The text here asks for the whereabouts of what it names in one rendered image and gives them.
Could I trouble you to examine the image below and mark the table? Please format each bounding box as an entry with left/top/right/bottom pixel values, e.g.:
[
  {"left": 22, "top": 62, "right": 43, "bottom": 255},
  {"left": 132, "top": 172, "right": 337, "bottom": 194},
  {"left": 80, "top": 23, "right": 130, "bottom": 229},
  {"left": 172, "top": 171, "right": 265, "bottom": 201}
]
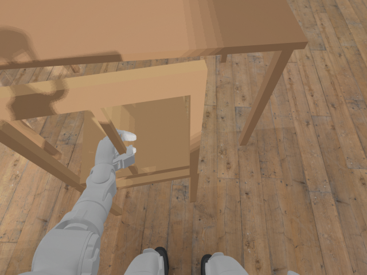
[{"left": 0, "top": 0, "right": 308, "bottom": 160}]

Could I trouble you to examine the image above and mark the left robot upper arm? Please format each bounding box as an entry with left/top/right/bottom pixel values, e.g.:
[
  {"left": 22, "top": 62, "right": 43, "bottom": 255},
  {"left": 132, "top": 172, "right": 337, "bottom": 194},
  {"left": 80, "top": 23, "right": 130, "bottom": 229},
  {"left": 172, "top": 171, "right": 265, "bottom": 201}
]
[{"left": 18, "top": 229, "right": 100, "bottom": 275}]

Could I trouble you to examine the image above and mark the left robot hand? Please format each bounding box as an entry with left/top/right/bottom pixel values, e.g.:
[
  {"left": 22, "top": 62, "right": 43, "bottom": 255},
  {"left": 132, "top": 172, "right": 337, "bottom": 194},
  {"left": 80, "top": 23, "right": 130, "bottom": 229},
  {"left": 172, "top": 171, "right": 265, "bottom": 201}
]
[{"left": 95, "top": 128, "right": 136, "bottom": 172}]

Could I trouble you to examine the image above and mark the right robot thigh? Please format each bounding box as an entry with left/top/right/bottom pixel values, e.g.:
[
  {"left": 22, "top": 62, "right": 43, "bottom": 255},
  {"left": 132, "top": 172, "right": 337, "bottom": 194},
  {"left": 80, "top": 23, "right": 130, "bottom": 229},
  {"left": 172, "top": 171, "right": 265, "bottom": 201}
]
[{"left": 205, "top": 256, "right": 249, "bottom": 275}]

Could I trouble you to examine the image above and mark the left robot forearm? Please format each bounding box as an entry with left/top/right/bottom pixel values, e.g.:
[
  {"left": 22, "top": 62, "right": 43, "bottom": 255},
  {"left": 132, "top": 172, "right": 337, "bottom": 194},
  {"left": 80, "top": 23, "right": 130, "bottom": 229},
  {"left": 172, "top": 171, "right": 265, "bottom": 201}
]
[{"left": 31, "top": 163, "right": 117, "bottom": 272}]

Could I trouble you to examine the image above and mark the chair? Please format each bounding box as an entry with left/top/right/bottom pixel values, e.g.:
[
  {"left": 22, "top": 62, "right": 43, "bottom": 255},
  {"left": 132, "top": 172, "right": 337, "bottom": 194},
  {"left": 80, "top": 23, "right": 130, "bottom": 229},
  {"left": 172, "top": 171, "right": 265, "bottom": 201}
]
[{"left": 0, "top": 60, "right": 208, "bottom": 216}]

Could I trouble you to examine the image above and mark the right robot foot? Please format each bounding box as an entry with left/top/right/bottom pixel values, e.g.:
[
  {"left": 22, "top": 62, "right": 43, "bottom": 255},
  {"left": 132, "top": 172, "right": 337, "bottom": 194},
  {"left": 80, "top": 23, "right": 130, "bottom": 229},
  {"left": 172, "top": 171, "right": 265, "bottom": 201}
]
[{"left": 201, "top": 254, "right": 212, "bottom": 275}]

